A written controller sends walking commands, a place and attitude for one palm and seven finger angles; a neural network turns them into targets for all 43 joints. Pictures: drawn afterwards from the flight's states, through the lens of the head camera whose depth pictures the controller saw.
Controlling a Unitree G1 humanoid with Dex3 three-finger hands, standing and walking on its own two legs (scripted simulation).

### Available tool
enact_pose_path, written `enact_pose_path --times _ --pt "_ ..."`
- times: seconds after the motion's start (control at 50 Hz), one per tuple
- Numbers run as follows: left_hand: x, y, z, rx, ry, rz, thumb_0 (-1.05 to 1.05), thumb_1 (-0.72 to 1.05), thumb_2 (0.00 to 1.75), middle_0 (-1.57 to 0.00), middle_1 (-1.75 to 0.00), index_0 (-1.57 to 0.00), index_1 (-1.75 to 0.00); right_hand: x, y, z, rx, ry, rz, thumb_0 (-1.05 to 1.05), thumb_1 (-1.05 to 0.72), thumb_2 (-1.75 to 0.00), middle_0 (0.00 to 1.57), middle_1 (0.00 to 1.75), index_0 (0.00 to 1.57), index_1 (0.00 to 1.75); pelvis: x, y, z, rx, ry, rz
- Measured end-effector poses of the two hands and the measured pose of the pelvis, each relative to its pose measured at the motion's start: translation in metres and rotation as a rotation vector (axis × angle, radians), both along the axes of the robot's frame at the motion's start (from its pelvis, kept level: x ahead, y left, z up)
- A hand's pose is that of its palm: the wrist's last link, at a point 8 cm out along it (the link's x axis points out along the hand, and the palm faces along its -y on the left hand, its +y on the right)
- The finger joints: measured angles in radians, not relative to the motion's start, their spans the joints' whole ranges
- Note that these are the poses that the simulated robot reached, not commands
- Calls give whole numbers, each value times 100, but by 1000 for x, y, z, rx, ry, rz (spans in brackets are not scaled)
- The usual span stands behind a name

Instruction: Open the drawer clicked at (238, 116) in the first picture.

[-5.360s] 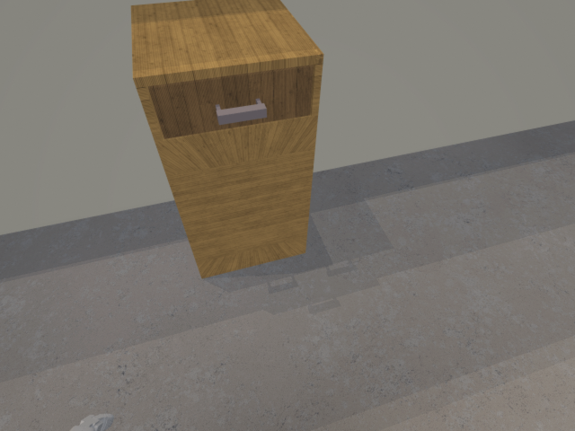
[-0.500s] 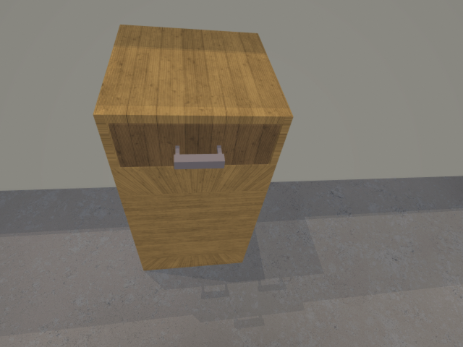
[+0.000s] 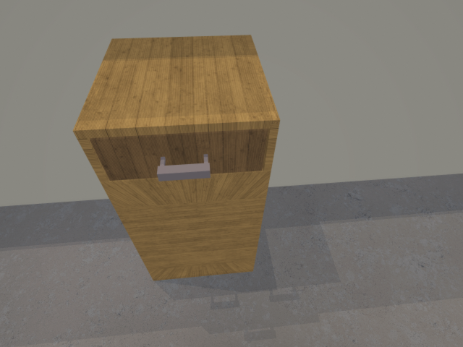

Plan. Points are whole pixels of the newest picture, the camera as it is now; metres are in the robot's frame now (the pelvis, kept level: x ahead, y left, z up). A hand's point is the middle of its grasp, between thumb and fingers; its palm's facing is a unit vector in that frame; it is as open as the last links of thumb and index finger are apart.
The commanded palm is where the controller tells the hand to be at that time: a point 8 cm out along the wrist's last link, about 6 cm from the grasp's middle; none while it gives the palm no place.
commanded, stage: come to a stop and stand still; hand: left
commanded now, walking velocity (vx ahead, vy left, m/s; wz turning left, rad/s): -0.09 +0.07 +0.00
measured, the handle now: (184, 165) +0.50 +0.14 -0.01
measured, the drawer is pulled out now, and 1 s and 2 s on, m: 0.00 0.00 0.00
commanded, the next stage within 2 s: look again from close up in 0.10 s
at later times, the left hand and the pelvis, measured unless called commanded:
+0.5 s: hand out of the picture -0.05 +0.22 -0.17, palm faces +0.00 -0.97 -0.23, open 7.4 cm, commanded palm none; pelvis -0.05 +0.03 +0.00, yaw -1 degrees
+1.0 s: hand out of the picture -0.02 +0.19 -0.18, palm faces -0.02 -0.98 -0.19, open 7.3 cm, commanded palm none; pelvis -0.02 +0.02 +0.00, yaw +0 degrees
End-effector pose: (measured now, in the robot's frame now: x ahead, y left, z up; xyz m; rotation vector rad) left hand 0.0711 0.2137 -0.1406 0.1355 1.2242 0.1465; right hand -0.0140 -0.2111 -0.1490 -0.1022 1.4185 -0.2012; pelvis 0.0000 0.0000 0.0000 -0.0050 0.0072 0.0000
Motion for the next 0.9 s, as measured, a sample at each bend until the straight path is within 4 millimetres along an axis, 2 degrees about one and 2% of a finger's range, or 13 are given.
enact_pose_path --times 0.1,0.18,0.26,0.32,0.42,0.56,0.7,0.8,0.9 --pt "-22 10 2 32 37 16 -1 94 90 -20 -30 -20 -30 33 -23 2 -44 -78 37 2 -93 -90 20 30 20 29 -6 -1 0 6 -3 -4" --pt "-49 19 1 50 91 25 -1 93 90 -20 -30 -20 -30 44 -31 6 -59 -120 56 2 -93 -90 20 30 20 29 -14 -1 0 9 -11 -5" --pt "-79 26 0 67 114 18 0 92 90 -20 -30 -20 -30 45 -29 10 -54 -157 70 1 -92 -90 20 30 20 29 -27 4 -1 -3 -11 -8" --pt "-101 35 -4 58 133 0 0 91 90 -20 -30 -20 -30 43 -21 11 -52 -199 84 1 -91 -90 20 30 20 29 -38 12 -5 -15 -19 -7" --pt "-123 49 -5 45 163 6 1 91 90 -20 -30 -20 -30 21 5 9 -21 -202 113 1 -91 -90 20 30 20 29 -47 26 -5 -6 -43 -12" --pt "-133 57 3 40 170 -10 1 91 90 -20 -30 -20 -30 -17 19 6 1 -122 106 1 -93 -90 21 30 20 30 -54 37 -1 8 -33 -16" --pt "-131 53 3 31 194 -20 1 91 90 -20 -30 -20 -30 -46 28 3 27 -33 79 1 -91 -90 20 30 20 30 -50 38 1 14 -19 -20" --pt "-121 44 2 17 198 -25 1 91 90 -20 -30 -20 -30 -54 32 1 39 7 59 1 -91 -90 20 30 20 30 -43 35 1 14 -16 -24" --pt "-106 33 -3 1 191 -28 1 91 90 -20 -30 -20 -30 -51 32 0 44 21 46 1 -90 -90 20 30 20 30 -33 30 0 16 -16 -18"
